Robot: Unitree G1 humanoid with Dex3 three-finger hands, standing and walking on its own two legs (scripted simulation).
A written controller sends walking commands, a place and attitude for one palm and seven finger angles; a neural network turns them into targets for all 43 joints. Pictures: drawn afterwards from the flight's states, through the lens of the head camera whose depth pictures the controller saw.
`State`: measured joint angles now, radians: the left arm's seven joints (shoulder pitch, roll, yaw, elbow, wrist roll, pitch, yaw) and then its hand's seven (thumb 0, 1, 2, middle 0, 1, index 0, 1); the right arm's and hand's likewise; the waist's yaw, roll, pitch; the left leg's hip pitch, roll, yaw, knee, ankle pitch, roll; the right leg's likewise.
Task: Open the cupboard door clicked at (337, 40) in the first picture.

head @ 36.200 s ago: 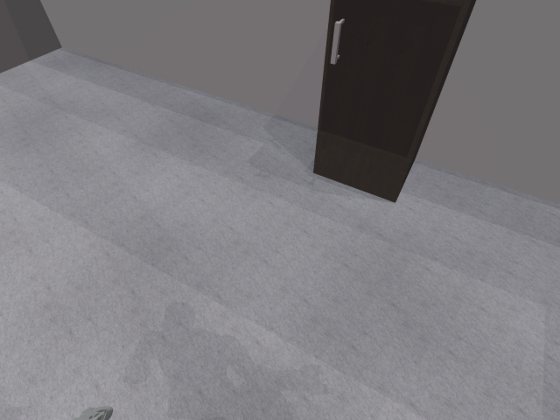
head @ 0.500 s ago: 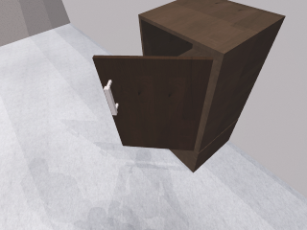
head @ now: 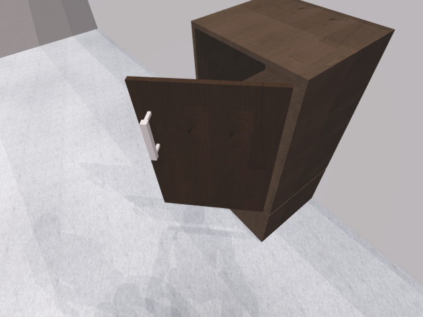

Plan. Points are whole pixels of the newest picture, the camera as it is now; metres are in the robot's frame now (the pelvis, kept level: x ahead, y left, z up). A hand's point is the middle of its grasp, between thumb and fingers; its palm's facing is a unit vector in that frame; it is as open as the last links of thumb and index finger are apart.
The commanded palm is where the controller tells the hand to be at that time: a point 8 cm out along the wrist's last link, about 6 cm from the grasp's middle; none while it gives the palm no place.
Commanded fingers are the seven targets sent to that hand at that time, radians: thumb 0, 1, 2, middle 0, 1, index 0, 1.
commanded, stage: shuffle to correct the standing spot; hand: left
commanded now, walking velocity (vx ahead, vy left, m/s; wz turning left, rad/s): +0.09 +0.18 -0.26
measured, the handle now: (151, 136) +0.59 +0.23 -0.04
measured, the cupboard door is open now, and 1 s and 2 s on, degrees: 44 44 44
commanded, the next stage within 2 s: come to a stop and stand still in 0.12 s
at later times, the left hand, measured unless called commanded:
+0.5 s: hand out of the picture +0.07 +0.22 -0.18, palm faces -0.01 -0.97 -0.24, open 7.3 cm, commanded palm none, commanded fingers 0.00 0.90 0.90 -0.20 -0.30 -0.20 -0.30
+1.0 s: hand out of the picture +0.01 +0.22 -0.16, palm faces -0.04 -0.97 -0.24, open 7.3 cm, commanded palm none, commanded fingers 0.00 0.90 0.90 -0.20 -0.30 -0.20 -0.30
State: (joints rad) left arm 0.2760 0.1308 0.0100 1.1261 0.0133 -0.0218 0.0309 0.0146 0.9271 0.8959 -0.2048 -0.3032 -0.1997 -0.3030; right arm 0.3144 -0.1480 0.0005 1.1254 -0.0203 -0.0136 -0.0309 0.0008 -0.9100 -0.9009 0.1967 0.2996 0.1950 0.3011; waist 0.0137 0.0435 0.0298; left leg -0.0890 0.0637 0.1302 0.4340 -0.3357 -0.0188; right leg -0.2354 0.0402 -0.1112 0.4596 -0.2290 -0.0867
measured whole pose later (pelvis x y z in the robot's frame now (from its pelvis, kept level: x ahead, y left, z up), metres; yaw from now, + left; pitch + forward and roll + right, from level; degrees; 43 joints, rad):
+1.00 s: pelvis -0.02 +0.04 +0.00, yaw -3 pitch -2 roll +1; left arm 0.27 0.15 -0.01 1.05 0.01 0.00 0.03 0.01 0.92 0.90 -0.20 -0.30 -0.20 -0.30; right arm 0.31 -0.19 0.00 1.03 -0.02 -0.01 -0.02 0.00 -0.91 -0.90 0.20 0.30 0.19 0.30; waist -0.01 0.05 0.02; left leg -0.10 0.00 0.14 0.45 -0.31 0.03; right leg -0.27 -0.01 -0.03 0.51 -0.21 -0.03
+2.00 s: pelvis -0.01 +0.03 -0.01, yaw +2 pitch +3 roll +1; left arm 0.36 0.15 0.06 0.32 -0.16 -0.14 0.03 0.02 0.89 0.88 -0.21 -0.33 -0.20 -0.33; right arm 0.32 -0.23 -0.02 0.86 0.01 -0.24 -0.07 0.02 -0.92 -0.90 0.20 0.30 0.20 0.30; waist -0.02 0.02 -0.02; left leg -0.24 -0.01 0.06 0.55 -0.36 0.02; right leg -0.37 -0.04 -0.10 0.60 -0.28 -0.03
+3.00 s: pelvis -0.05 +0.06 -0.09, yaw +2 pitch +16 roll -3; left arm 0.21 0.35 0.30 0.15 -0.33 -0.37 -0.44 0.00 -0.25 0.40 -0.29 -1.05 -0.28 -1.05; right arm 0.24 -0.30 0.01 0.50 0.02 -0.24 -0.04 0.01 -0.90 -0.90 0.20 0.30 0.20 0.30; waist -0.01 0.00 -0.12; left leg -0.88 0.00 0.03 1.18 -0.59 0.07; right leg -0.94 -0.06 -0.13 1.07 -0.41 -0.01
